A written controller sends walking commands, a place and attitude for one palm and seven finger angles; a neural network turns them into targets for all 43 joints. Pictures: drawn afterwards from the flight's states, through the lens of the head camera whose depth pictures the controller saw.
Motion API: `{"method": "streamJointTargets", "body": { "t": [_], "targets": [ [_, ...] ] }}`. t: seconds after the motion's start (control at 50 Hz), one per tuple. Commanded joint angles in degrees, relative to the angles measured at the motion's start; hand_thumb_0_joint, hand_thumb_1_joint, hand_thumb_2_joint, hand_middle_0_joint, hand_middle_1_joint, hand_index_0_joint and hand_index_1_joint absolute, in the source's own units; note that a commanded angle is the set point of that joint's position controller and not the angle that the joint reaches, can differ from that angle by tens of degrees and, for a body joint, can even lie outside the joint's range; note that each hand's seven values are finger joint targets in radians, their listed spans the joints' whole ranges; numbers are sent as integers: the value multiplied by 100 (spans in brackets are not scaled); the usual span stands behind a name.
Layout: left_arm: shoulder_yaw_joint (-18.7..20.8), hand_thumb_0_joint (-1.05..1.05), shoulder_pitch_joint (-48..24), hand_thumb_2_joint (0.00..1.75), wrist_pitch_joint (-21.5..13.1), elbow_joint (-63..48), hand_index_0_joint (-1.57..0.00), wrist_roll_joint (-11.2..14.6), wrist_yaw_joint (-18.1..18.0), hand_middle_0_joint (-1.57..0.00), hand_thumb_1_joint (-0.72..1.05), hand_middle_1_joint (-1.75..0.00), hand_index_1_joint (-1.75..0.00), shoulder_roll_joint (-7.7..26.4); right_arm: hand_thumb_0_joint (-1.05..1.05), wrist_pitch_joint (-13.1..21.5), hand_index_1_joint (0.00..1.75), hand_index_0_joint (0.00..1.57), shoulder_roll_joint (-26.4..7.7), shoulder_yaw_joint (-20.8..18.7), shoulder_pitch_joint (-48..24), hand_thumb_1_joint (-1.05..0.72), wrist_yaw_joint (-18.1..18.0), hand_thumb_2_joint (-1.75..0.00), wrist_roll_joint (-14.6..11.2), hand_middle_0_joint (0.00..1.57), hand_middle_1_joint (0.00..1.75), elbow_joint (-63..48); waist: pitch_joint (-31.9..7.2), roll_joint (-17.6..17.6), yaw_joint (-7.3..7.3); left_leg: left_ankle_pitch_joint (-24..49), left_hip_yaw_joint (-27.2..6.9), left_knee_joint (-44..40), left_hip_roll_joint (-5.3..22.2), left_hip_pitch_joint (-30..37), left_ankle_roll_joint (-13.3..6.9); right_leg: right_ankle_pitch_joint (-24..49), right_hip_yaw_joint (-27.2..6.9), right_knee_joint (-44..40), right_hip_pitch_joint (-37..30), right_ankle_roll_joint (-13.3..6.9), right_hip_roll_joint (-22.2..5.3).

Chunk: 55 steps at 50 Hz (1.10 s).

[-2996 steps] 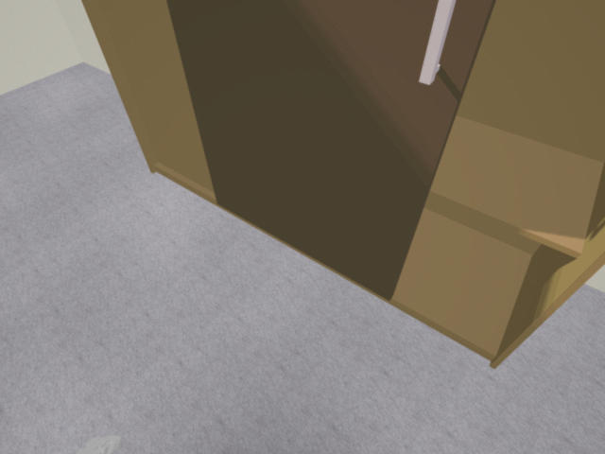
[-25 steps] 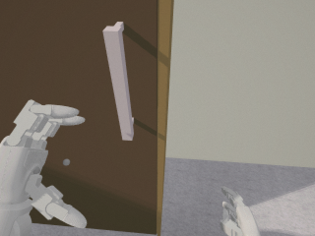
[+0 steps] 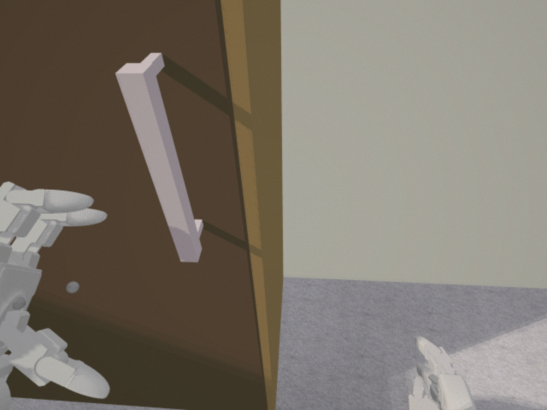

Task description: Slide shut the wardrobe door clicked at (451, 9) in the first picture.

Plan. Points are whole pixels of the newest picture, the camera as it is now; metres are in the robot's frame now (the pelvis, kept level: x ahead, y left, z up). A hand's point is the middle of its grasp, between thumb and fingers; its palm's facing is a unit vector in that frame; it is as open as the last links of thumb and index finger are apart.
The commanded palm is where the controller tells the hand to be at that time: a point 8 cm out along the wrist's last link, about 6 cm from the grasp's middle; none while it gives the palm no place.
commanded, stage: slip the hand off the handle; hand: left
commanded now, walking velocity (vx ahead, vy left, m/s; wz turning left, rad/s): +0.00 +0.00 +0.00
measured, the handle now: (175, 171) +0.28 +0.15 +0.27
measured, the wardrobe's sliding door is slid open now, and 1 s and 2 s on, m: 0.00 0.00 0.00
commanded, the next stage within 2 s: draw the hand back to the body in 0.24 s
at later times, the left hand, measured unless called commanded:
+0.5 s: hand (75, 296) +0.15 +0.21 +0.22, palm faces +0.12 -0.94 -0.31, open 14.7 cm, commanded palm +0.09 +0.26 +0.23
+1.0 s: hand (68, 290) +0.17 +0.23 +0.20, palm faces +0.36 -0.86 -0.37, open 14.0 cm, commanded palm +0.11 +0.28 +0.21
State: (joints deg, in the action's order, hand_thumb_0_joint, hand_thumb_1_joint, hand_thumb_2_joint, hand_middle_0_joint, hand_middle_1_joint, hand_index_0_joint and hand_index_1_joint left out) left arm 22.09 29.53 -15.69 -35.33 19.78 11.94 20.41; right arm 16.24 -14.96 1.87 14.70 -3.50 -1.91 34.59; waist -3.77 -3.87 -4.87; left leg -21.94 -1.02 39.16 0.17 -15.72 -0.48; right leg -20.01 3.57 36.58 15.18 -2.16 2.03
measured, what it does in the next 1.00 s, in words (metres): stands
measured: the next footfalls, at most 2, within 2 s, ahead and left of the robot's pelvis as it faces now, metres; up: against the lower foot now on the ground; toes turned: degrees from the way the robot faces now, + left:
none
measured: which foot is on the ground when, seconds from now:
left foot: down 0.00-1.00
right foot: down 0.00-1.00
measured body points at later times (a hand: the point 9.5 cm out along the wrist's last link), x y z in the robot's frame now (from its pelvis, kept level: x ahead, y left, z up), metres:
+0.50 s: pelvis +0.00 +0.00 +0.01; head -0.04 -0.02 +0.45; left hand +0.14 +0.26 +0.23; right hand +0.22 -0.19 -0.04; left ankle -0.01 +0.11 -0.72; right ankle +0.00 -0.09 -0.72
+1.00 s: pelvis +0.00 -0.01 +0.01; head -0.04 -0.04 +0.46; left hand +0.14 +0.28 +0.22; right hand +0.21 -0.23 -0.04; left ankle -0.01 +0.11 -0.72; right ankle +0.00 -0.09 -0.72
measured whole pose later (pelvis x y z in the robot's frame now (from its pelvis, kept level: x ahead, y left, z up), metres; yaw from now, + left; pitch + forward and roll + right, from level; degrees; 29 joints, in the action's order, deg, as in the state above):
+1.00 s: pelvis +0.00 -0.01 +0.01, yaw +0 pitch -3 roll -1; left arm 21.9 30.5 3.2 -32.7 10.8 0.8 21.1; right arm 14.9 -15.3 1.1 12.5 -3.8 -2.3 32.6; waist -3.2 -4.8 -4.1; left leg -18.9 -1.2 33.2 1.0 -11.4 0.2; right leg -16.6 3.6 30.0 10.6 -2.9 2.9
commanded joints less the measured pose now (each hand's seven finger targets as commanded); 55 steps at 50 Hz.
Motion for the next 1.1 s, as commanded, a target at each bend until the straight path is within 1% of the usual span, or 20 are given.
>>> {"method": "streamJointTargets", "body": {
  "t": [0.0,0.24,0.26,0.34,0.36,0.38,0.44,0.46,0.54,0.56,0.6,0.68,0.7,0.74,0.76,0.84,0.86,0.9,0.98,1.08],
  "targets": [
    [642,0,-250,20,-351,-1007,-25,221,104,-25,-55,-115,-115,848,0,366,30,20,-464,-165,-865,-90,-16,-90,-31,20,30,-1040,-292,260,-67,1678,-37,-452,-1,241,-26,1992,-239,-645,-75,182,-215],
    [484,0,-289,20,-249,-1127,-25,178,245,-25,-55,-115,-115,736,0,284,30,20,-401,-110,-994,-90,49,-90,-22,20,30,-1108,-250,257,-94,1796,-78,-589,-26,332,4,2006,-135,-636,-67,137,-146],
    [442,0,-494,20,-255,-1323,-25,179,237,-25,-55,-115,-115,756,0,267,30,20,-432,-80,-1064,-90,47,-90,-28,20,30,-1131,-202,-146,-92,1722,-63,-601,-42,391,12,1867,-151,-647,-33,115,-159],
    [516,0,-447,20,-213,-1095,-25,218,200,-25,-55,-115,-115,768,0,281,30,20,-385,-88,-1051,-90,38,-90,-26,20,30,-1121,-101,290,-98,1441,-104,-666,-25,264,1,1498,-160,-753,35,125,-132],
    [622,0,118,20,721,-475,-25,-172,165,-25,-55,-115,-115,1166,0,177,30,20,-300,-92,-1254,-90,26,-90,-225,20,30,-1087,-221,-394,-293,1170,-25,-980,52,207,32,1244,-222,-824,-147,52,-169],
    [195,0,-203,20,1063,-1171,-25,-111,201,-25,-55,-115,-115,757,0,101,30,20,-271,6,-1252,-90,6,-90,-246,20,30,-1297,-127,-433,-167,1236,-46,-1109,13,276,33,1269,-117,-866,-178,77,-186],
    [568,0,-524,20,1920,-1144,-25,-13,130,-25,-55,-115,-115,1101,0,49,30,20,-335,9,-1319,-90,-160,-90,-320,20,30,-1281,-149,156,-154,1257,-102,-1171,57,389,-36,1169,-118,-1081,-206,128,-116],
    [675,0,-729,20,2122,-1250,-25,70,123,-25,-55,-115,-115,1171,0,33,30,20,-384,49,-1409,-90,-205,-90,-348,20,30,-1267,-154,-1,-139,1237,-128,-1200,64,474,-33,1090,-113,-1139,-230,136,-117],
    [853,0,-1108,20,2744,-1102,-25,507,230,-25,-55,-115,-115,1129,0,220,30,20,-520,94,-1384,-90,-327,-90,-404,20,30,-1180,-343,138,-101,1331,-183,-1231,50,756,-28,1133,-102,-1212,-241,163,-92],
    [931,0,-1264,20,2830,-1129,-25,591,246,-25,-55,-115,-115,1141,0,253,30,20,-562,121,-1455,-90,-349,-90,-419,20,30,-1150,-269,-110,-102,1316,-207,-1232,40,817,0,1104,-98,-1215,-218,146,-103],
    [1055,0,-1183,20,3014,-623,-25,747,329,-25,-55,-115,-115,1110,0,320,30,20,-605,115,-1339,-90,-371,-90,-416,20,30,-1075,-253,343,-96,1316,-227,-1258,37,776,-10,1112,-77,-1225,-197,173,-69],
    [806,0,-1523,20,3259,-613,-25,622,425,-25,-55,-115,-115,1042,0,350,30,20,-644,122,-1377,-90,-332,-90,-435,20,30,-1101,109,-188,-48,1121,-206,-1286,-5,698,-28,892,-131,-1251,-35,158,-121],
    [763,0,-1471,20,3275,-696,-25,570,415,-25,-55,-115,-115,1038,0,359,30,20,-640,101,-1346,-90,-308,-90,-422,20,30,-1126,27,10,-55,1145,-229,-1303,-7,690,-44,904,-105,-1233,-75,156,-115],
    [945,0,-1306,20,3292,-646,-25,522,408,-25,-55,-115,-115,1210,0,353,30,20,-656,55,-1329,-90,-294,-90,-412,20,30,-1162,-87,243,-83,1213,-179,-1220,-6,652,-99,934,-190,-1258,-139,193,-123],
    [1010,0,-1331,22,3274,-670,-25,507,388,-25,-51,-113,-113,1253,0,311,30,20,-671,65,-1403,-90,-288,-90,-416,20,30,-1149,47,-86,-90,1189,-181,-1199,-13,650,-72,905,-197,-1271,-103,168,-129],
    [1135,0,-1337,29,3087,-653,-24,555,346,-24,-37,-104,-104,1286,0,335,30,20,-664,24,-1259,-90,-279,-90,-404,20,30,-1177,-65,4,-63,1306,-142,-1139,-3,656,-80,1047,-186,-1246,-97,184,-123],
    [1021,0,-1277,31,2161,-1259,-24,-768,-704,-24,-33,-102,-102,1741,0,310,30,20,-453,-122,-1226,-90,-113,-90,-66,20,30,-1251,656,-219,-48,1183,-23,-1082,-35,10,-21,799,-370,-1515,-25,144,-146],
    [554,0,-189,34,1523,-517,-24,-984,-1282,-24,-26,-98,-98,990,0,222,30,20,-392,-202,-1027,-90,-2,-90,17,20,30,-1025,742,214,22,1019,32,-960,32,16,-31,717,-455,-1558,62,79,-263],
    [391,0,-317,41,771,-981,-24,-1279,-1725,-24,-12,-89,-89,1120,0,37,30,20,-428,-333,-1013,-90,6,-90,52,20,30,-1017,220,-133,87,766,135,-976,-4,392,-118,368,-623,-1702,-105,98,-414],
    [394,0,-227,50,488,-402,-23,-1432,-1947,-23,7,-79,-79,1067,0,-104,30,20,-399,-396,-992,-90,-101,-90,79,20,30,-858,180,279,132,931,132,-1103,22,589,-190,546,-566,-1653,-206,124,-421]
  ]
}}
